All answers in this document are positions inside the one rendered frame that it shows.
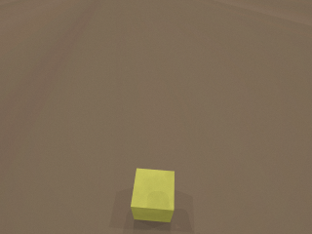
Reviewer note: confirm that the carton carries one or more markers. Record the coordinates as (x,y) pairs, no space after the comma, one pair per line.
(153,195)

